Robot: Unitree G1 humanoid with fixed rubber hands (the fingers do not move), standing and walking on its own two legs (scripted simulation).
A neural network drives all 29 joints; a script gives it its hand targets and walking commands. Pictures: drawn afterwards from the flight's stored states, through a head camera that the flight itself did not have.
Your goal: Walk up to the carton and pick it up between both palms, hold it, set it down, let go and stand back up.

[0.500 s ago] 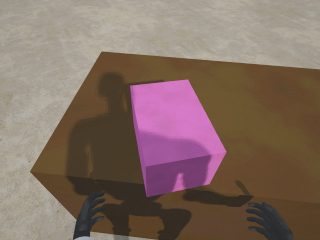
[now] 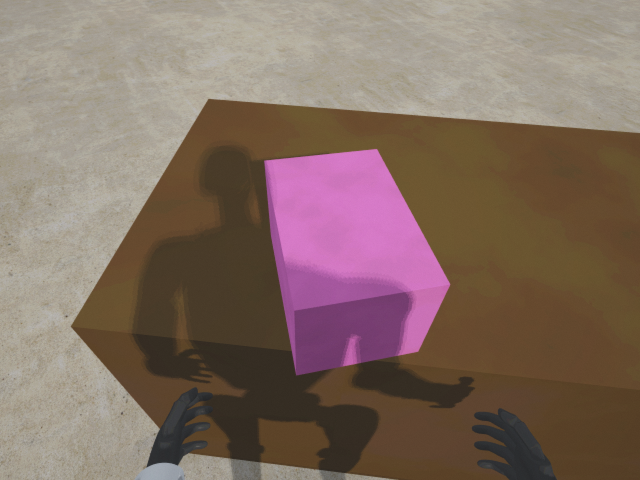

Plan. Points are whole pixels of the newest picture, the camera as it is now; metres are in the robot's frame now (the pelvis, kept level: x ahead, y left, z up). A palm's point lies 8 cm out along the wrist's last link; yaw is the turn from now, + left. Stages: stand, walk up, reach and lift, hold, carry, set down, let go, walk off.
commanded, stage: set down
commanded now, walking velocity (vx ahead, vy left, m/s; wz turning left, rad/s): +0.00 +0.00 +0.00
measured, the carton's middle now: (339, 254) +0.43 -0.01 +0.02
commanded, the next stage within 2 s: let go in 0.08 s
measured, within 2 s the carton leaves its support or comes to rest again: neither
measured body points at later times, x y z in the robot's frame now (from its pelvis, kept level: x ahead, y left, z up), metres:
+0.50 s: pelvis +0.01 +0.00 +0.00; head +0.01 +0.02 +0.45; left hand +0.19 +0.23 -0.08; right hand +0.16 -0.23 -0.09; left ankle -0.04 +0.12 -0.75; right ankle +0.04 -0.11 -0.75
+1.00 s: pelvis +0.04 +0.02 -0.01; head +0.04 +0.03 +0.44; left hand +0.13 +0.32 -0.13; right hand +0.17 -0.29 -0.10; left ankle -0.04 +0.12 -0.75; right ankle +0.04 -0.11 -0.75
